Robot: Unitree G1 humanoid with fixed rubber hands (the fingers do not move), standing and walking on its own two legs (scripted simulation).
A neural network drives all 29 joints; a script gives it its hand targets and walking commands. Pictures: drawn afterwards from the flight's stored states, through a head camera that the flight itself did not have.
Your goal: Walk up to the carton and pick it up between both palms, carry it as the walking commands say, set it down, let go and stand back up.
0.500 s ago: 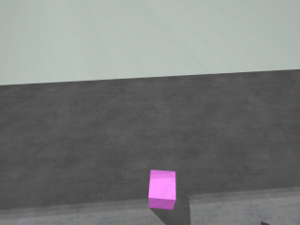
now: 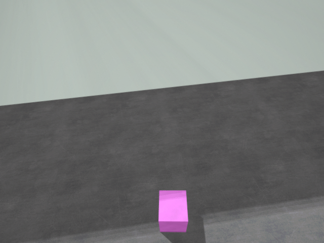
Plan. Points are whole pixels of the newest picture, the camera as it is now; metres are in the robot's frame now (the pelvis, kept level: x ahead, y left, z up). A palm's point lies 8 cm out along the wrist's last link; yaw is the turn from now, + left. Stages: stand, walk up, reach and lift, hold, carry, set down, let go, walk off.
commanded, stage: walk up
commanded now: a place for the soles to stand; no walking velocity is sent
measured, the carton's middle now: (172, 211) +0.43 +0.00 -0.67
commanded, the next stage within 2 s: reach and lift in 0.56 s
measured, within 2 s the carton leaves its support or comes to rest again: neither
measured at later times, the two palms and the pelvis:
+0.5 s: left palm out of the picture +0.09 +0.30 -0.11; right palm out of the picture +0.09 -0.30 -0.12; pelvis +0.01 +0.00 +0.00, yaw -2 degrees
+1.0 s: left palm (85, 234) +0.19 +0.25 -0.14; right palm out of the picture +0.17 -0.28 -0.14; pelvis -0.02 -0.02 -0.03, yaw +1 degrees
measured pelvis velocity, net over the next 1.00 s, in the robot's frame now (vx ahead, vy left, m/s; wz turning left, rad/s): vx -0.02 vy -0.02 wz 0.02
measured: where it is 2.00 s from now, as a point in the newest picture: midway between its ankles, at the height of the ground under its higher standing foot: outside the picture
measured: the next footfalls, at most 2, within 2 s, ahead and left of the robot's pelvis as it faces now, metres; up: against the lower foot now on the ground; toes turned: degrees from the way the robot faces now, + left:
none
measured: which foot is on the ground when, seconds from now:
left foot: down 0.00-1.00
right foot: down 0.00-1.00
